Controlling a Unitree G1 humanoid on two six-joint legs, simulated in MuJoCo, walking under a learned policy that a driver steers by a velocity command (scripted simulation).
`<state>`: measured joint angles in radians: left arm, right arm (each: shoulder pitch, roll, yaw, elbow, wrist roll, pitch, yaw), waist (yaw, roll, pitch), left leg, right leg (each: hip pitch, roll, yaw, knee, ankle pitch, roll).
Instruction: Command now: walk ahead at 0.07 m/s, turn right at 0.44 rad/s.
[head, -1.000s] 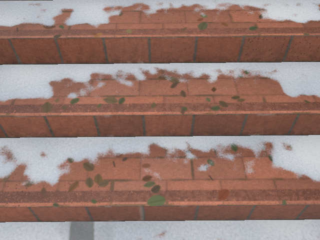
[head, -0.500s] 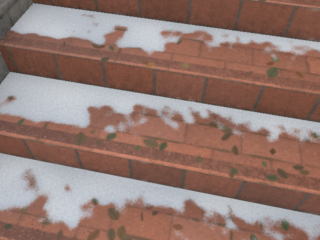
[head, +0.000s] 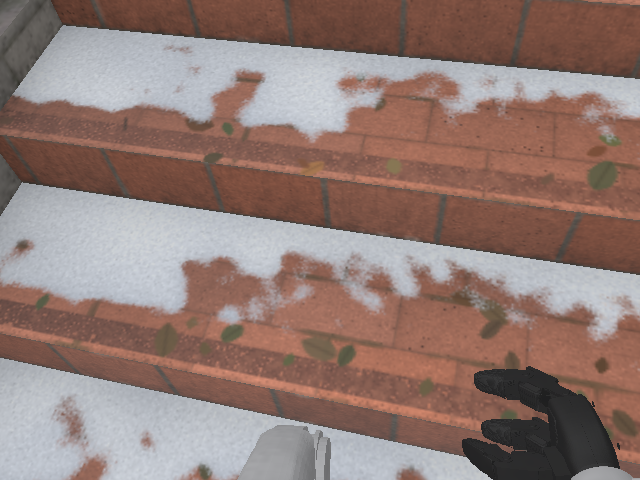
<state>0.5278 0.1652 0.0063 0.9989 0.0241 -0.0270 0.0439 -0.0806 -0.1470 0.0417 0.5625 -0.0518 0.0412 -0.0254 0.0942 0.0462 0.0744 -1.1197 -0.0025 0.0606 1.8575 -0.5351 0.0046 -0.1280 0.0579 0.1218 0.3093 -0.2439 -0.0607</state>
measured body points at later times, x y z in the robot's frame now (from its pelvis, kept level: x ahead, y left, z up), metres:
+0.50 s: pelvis +0.07 +0.03 +0.11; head +0.10 +0.02 +0.56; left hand +0.31 +0.20 +0.03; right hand +0.11 -0.24 -0.01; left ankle +0.18 +0.11 -0.60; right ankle +0.07 -0.11 -0.48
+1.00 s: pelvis +0.07 -0.02 +0.12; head +0.08 -0.02 +0.57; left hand +0.28 +0.16 +0.02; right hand +0.11 -0.30 +0.02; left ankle +0.12 +0.10 -0.50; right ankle +0.08 -0.12 -0.60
